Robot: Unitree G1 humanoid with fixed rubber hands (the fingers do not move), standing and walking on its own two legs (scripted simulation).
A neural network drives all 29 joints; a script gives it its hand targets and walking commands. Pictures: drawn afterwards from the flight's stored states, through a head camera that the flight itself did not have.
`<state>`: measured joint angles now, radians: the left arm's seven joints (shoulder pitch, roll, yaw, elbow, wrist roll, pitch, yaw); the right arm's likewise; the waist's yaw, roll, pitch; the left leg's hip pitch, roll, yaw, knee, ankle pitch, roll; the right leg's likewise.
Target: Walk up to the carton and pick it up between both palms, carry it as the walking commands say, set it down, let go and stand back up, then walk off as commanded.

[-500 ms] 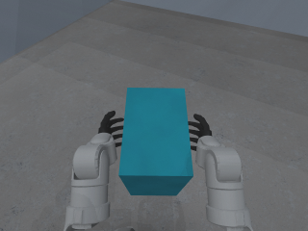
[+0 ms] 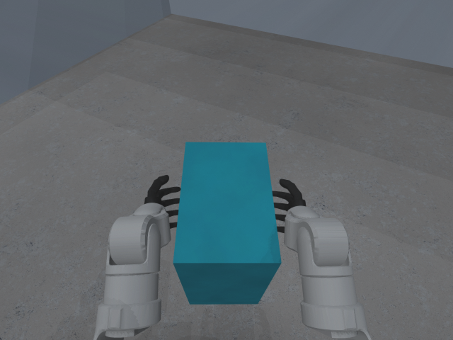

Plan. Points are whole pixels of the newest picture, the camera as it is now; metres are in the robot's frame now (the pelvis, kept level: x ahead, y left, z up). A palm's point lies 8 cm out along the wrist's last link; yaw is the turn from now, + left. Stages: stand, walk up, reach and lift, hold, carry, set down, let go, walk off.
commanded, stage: carry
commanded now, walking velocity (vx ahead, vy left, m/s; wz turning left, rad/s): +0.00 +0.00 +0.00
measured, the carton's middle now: (224, 229) +0.32 +0.01 +0.00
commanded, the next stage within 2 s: none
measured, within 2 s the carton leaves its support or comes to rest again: neither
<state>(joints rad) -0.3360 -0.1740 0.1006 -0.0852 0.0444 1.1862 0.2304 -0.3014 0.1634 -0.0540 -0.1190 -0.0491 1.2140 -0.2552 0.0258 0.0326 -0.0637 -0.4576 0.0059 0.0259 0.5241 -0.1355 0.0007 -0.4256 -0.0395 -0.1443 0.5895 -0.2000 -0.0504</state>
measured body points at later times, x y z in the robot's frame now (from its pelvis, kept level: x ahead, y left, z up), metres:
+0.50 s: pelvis +0.03 -0.01 +0.00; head +0.01 -0.03 +0.45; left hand +0.34 +0.10 +0.07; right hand +0.33 -0.14 +0.06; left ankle +0.11 +0.12 -0.73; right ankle +0.07 -0.09 -0.73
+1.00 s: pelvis +0.06 -0.03 +0.00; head +0.05 -0.04 +0.45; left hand +0.37 +0.09 +0.06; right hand +0.37 -0.15 +0.05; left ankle +0.11 +0.12 -0.73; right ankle +0.07 -0.09 -0.73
